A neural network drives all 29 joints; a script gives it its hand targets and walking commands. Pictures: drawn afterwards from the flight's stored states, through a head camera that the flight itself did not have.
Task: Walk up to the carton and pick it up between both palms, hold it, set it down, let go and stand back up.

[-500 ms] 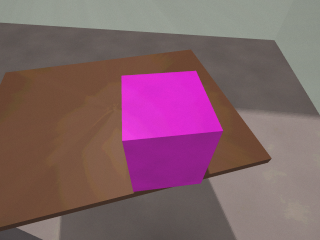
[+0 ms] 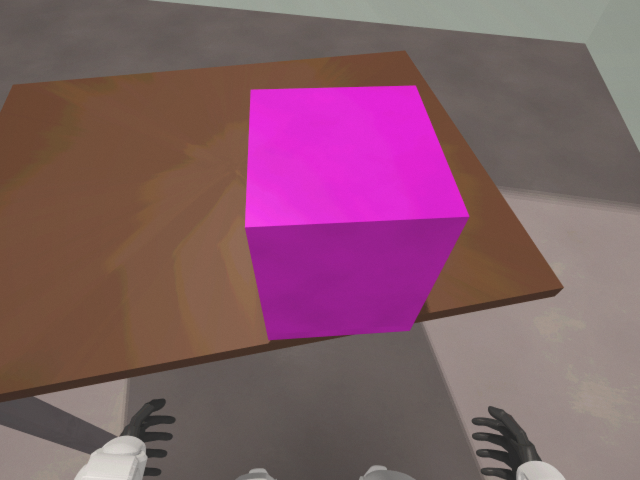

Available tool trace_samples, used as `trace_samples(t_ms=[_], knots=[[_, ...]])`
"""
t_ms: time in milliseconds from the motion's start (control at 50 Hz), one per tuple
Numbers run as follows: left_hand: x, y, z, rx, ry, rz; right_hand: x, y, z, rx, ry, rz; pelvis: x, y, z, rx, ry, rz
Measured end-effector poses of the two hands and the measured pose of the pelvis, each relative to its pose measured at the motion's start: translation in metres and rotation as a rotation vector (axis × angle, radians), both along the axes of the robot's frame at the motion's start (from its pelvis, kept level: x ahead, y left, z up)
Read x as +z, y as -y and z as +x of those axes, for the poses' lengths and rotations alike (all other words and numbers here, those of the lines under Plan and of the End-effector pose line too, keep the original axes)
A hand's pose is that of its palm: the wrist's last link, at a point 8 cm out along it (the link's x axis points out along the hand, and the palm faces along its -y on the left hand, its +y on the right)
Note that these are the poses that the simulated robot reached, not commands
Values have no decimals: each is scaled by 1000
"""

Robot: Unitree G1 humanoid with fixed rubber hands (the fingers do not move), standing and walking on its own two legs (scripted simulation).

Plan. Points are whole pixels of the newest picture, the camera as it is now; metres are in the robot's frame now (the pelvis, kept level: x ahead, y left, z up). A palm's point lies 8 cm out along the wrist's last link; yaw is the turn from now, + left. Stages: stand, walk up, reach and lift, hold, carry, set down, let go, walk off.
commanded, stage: reach and lift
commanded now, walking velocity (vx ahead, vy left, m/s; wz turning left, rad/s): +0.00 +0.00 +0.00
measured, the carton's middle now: (337, 221) +0.43 +0.00 +0.08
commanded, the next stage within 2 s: none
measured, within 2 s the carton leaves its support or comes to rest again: neither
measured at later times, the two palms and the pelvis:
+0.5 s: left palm (131, 426) +0.21 +0.24 -0.04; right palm (523, 466) +0.17 -0.22 -0.05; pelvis +0.04 +0.02 +0.04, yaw -2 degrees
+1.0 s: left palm (127, 432) +0.20 +0.23 -0.02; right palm (533, 452) +0.18 -0.21 -0.01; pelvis +0.05 +0.02 +0.04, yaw -3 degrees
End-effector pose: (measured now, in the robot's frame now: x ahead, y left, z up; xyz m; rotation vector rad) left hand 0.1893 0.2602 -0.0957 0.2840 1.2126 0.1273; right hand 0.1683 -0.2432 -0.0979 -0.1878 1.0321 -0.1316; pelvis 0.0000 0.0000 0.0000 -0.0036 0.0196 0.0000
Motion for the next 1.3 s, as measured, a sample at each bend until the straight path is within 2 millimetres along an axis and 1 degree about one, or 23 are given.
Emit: trace_samples(t_ms=[40, 60, 100, 160, 220, 280, 320, 380, 460, 540, 620, 780, 980, 1180, 1300], knots=[[11, 7, 17, -24, 44, -6, 11, -9, 19, 7, 57, 15, 1, -2, 1, -5, 22, -5], [17, 10, 20, -33, 56, -10, 17, -13, 24, 7, 76, 24, 3, -2, 2, -8, 35, -6], [24, 15, 17, -42, 63, -18, 27, -18, 25, 1, 96, 38, 9, -4, 7, -13, 58, -7], [28, 14, -1, -29, 42, -29, 33, -19, 13, -5, 81, 38, 18, -7, 15, -17, 68, -5], [25, 8, -19, -4, 25, -30, 33, -17, -4, 1, 47, 31, 22, -10, 22, -19, 56, -4], [25, 2, -27, 14, 44, -26, 31, -16, -15, 10, 35, 32, 24, -13, 26, -21, 38, -4], [27, -1, -23, 18, 81, -25, 31, -17, -17, 15, 51, 36, 25, -15, 28, -24, 27, -4], [34, 0, -7, 10, 156, -28, 34, -20, -12, 18, 101, 45, 27, -18, 30, -27, 24, -5], [47, 10, 16, -13, 241, -53, 43, -24, -4, 18, 167, 57, 32, -21, 35, -34, 42, -5], [56, 21, 26, -25, 285, -80, 54, -24, -1, 13, 210, 56, 38, -23, 40, -40, 62, -4], [59, 25, 25, -14, 313, -93, 64, -21, 0, 14, 235, 46, 41, -24, 44, -46, 73, -3], [64, 22, 15, 26, 391, -93, 79, -24, 6, 27, 291, 56, 43, -24, 46, -46, 76, -2], [79, 26, 11, 26, 498, -103, 90, -30, 7, 7, 375, 77, 44, -25, 48, -45, 71, -3], [91, 28, 7, 39, 598, -121, 109, -33, 8, 3, 464, 80, 45, -24, 47, -49, 72, -3], [103, 32, 9, 42, 670, -132, 118, -35, 9, 6, 510, 90, 45, -25, 46, -50, 72, -3]])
